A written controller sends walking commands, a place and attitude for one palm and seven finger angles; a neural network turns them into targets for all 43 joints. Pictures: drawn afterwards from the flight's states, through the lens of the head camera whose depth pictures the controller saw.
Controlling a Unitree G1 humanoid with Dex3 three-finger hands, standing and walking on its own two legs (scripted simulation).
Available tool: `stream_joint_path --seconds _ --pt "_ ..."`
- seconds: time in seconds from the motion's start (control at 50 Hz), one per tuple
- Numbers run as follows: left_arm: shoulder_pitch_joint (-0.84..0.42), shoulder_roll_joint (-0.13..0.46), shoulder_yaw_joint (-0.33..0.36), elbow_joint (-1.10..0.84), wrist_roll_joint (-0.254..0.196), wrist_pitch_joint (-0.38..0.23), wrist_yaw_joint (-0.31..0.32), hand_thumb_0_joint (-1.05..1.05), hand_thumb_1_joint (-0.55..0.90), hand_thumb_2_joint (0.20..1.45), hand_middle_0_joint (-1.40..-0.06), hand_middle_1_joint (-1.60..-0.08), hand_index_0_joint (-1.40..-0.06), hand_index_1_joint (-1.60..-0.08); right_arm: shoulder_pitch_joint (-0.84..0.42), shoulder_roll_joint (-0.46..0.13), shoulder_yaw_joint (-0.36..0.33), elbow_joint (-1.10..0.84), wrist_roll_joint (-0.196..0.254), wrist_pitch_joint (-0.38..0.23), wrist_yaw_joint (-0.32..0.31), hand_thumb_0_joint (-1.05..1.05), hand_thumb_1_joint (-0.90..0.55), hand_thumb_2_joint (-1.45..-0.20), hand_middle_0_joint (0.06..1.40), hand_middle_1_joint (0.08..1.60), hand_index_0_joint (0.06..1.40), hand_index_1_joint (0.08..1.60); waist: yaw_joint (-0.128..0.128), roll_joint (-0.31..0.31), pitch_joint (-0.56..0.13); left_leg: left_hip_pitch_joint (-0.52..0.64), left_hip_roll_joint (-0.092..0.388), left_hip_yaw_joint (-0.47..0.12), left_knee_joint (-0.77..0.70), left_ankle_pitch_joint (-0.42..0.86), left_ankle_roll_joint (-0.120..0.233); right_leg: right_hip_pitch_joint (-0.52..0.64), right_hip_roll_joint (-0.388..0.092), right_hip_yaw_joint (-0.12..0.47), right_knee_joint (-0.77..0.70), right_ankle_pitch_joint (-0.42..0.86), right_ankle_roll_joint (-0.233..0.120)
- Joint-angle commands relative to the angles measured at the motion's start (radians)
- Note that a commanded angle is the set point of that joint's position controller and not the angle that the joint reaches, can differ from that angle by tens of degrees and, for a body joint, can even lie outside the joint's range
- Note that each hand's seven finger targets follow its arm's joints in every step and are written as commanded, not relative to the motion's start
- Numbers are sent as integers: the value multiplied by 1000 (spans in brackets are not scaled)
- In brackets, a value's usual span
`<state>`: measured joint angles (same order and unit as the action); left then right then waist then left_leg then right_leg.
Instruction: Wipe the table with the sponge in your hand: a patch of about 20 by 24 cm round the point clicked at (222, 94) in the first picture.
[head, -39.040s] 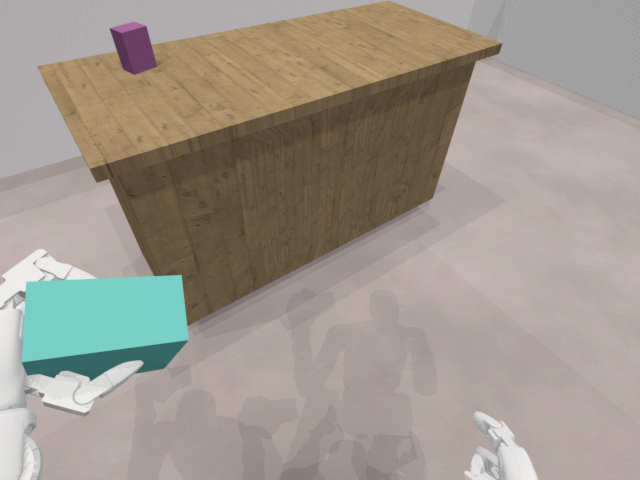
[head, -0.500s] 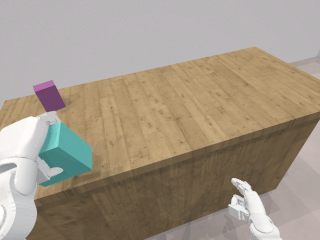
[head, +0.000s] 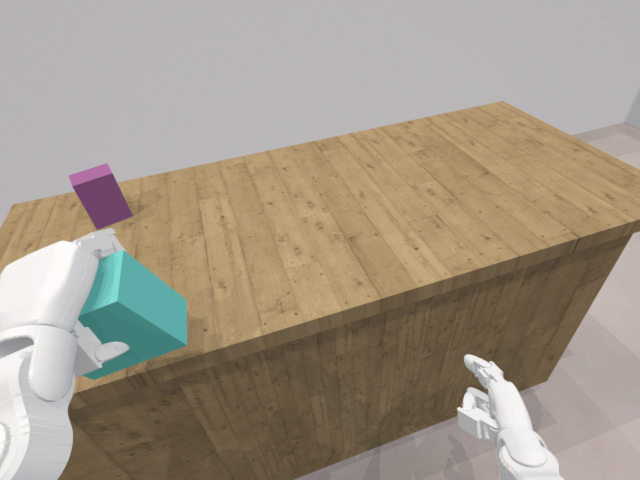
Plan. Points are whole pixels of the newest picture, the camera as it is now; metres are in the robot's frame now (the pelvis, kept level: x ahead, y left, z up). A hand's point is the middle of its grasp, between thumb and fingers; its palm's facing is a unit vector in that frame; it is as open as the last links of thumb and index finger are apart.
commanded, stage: step back with the hand held close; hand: left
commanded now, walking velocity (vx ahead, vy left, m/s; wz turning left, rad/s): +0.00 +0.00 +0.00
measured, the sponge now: (119, 326) +0.21 +0.28 +0.14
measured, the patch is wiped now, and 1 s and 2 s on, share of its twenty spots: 1.00 1.00 1.00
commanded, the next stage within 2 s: stop stepping back and stand still in 1.62 s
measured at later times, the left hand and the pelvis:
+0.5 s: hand (71, 288) +0.19 +0.28 +0.22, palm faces +0.49 -0.78 -0.40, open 9.9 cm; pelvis -0.02 +0.02 -0.01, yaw +3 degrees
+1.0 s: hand (14, 336) +0.13 +0.29 +0.22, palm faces +0.53 -0.78 -0.33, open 9.9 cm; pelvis -0.07 +0.04 -0.03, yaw +4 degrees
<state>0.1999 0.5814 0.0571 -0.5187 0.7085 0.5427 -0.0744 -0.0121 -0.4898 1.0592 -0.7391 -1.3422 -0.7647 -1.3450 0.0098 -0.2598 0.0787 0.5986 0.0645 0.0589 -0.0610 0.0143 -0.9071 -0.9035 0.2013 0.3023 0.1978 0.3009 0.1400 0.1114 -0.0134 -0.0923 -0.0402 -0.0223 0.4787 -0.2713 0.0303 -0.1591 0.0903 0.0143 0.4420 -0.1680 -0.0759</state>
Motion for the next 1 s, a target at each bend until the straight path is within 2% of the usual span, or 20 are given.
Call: stream_joint_path --seconds 0.0,0.04,0.06,0.08,0.1,0.12,0.14,0.16,0.2,0.24,0.26,0.32,0.4,0.54,0.62,0.72,0.8,0.86,0.92,0.98 --pt "-208 227 164 -156 37 -30 43 0 100 1300 -1200 -1600 -1200 -1600 -265 -88 -34 -198 -1 -60 -6 0 -900 -900 200 300 200 300 3 -38 -91 -94 23 -55 -85 104 14 65 -65 135 -116 -124 2" --pt "-222 238 171 -194 38 -33 42 0 100 1300 -1200 -1600 -1200 -1600 -287 -90 -36 -206 3 -66 -5 0 -900 -900 200 300 200 300 1 -8 -107 -81 24 -58 -84 103 14 65 -58 158 -117 -124 -4" --pt "-210 135 83 -25 48 -16 41 0 100 1300 -1200 -1600 -1200 -1600 -252 -87 -27 -188 5 -64 -10 0 -900 -900 200 300 200 300 -22 -68 -28 -116 22 -43 -85 73 10 10 -58 113 -124 -156 4" --pt "-362 55 352 -278 -744 -297 102 0 100 1300 -1200 -1600 -1200 -1600 -20 -69 -58 -365 -4 -70 -1 0 -900 -900 200 300 200 300 -136 -250 87 -139 21 -89 37 -84 32 -197 -122 210 -228 -186 24" --pt "-141 136 367 -60 -729 -385 128 0 100 1300 -1200 -1600 -1200 -1600 40 -70 -36 -267 -26 -79 1 0 -900 -900 200 300 200 300 -122 -350 8 -98 14 -69 107 -109 35 -230 -172 219 -236 -262 1" --pt "-88 107 408 -167 -764 -458 152 0 100 1300 -1200 -1600 -1200 -1600 85 -70 -60 -260 -25 -73 0 0 -900 -900 200 300 200 300 -127 -349 -34 -95 23 -76 167 -94 30 -241 -238 252 -246 -258 0" --pt "-89 149 454 -268 -772 -528 169 0 100 1300 -1200 -1600 -1200 -1600 98 -77 -62 -247 -34 -78 1 0 -900 -900 200 300 200 300 -132 -242 -67 -78 33 -83 180 -78 25 -248 -279 273 -226 -194 -22" --pt "-29 118 459 -327 -789 -584 182 0 100 1300 -1200 -1600 -1200 -1600 93 -68 -59 -239 -39 -82 -1 0 -900 -900 200 300 200 300 -140 -138 -131 -80 56 -78 139 -25 24 -193 -303 239 -164 -86 -32" --pt "56 106 499 -401 -807 -659 206 0 100 1300 -1200 -1600 -1200 -1600 95 -88 -73 -226 -44 -89 -1 0 -900 -900 200 300 200 300 -143 20 -183 -124 103 -114 59 83 17 -101 -285 184 -43 104 -18" --pt "121 110 543 -396 -811 -697 222 0 100 1300 -1200 -1600 -1200 -1600 100 -101 -84 -224 -44 -99 0 0 -900 -900 200 300 200 300 -142 70 -189 -191 134 -159 33 143 21 -66 -250 143 31 182 4" --pt "140 79 532 -368 -809 -709 226 0 100 1300 -1200 -1600 -1200 -1600 109 -93 -86 -214 -44 -101 -1 0 -900 -900 200 300 200 300 -144 41 -193 -228 151 -179 26 201 22 -36 -229 112 68 218 16" --pt "125 64 532 -312 -804 -721 230 0 100 1300 -1200 -1600 -1200 -1600 119 -101 -107 -201 -36 -102 0 0 -900 -900 200 300 200 300 -150 -53 -189 -267 164 -182 48 224 18 -39 -219 105 87 235 29" --pt "127 43 512 -284 -797 -727 230 0 100 1300 -1200 -1600 -1200 -1600 114 -109 -118 -199 -31 -110 0 0 -900 -900 200 300 200 300 -150 -75 -155 -324 167 -197 36 140 20 -65 -206 99 95 141 32" --pt "152 79 559 -395 -776 -756 242 0 100 1300 -1200 -1600 -1200 -1600 98 -121 -127 -211 -43 -126 3 0 -900 -900 200 300 200 300 -146 -18 -132 -489 175 -232 -47 -145 45 -39 -175 100 139 6 36" --pt "119 54 560 -363 -764 -765 243 0 100 1300 -1200 -1600 -1200 -1600 110 -114 -127 -201 -47 -134 6 0 -900 -900 200 300 200 300 -154 -4 -108 -606 190 -241 -71 -324 68 -5 -148 104 192 -41 47" --pt "35 28 533 -286 -759 -758 236 0 100 1300 -1200 -1600 -1200 -1600 126 -109 -126 -195 -45 -137 7 0 -900 -900 200 300 200 300 -159 -53 -83 -624 184 -233 -36 -379 67 -48 -151 126 183 -76 44" --pt "-9 10 487 -281 -763 -751 233 0 100 1300 -1200 -1600 -1200 -1600 116 -102 -118 -191 -41 -134 11 0 -900 -900 200 300 200 300 -165 -95 -63 -527 157 -199 34 -355 50 -178 -192 172 82 -157 26" --pt "-16 9 472 -325 -761 -754 238 0 100 1300 -1200 -1600 -1200 -1600 105 -93 -111 -185 -43 -135 11 0 -900 -900 200 300 200 300 -168 -52 -65 -479 159 -187 44 -337 48 -227 -207 180 55 -179 18" --pt "20 24 501 -357 -758 -762 245 0 100 1300 -1200 -1600 -1200 -1600 101 -95 -115 -187 -47 -138 14 0 -900 -900 200 300 200 300 -164 -49 -100 -517 177 -194 10 -339 50 -169 -191 155 104 -131 27" --pt "33 27 531 -379 -753 -771 248 0 100 1300 -1200 -1600 -1200 -1600 99 -102 -124 -197 -49 -146 11 0 -900 -900 200 300 200 300 -160 26 -136 -602 248 -232 -94 -367 76 -64 -126 81 290 -57 57"
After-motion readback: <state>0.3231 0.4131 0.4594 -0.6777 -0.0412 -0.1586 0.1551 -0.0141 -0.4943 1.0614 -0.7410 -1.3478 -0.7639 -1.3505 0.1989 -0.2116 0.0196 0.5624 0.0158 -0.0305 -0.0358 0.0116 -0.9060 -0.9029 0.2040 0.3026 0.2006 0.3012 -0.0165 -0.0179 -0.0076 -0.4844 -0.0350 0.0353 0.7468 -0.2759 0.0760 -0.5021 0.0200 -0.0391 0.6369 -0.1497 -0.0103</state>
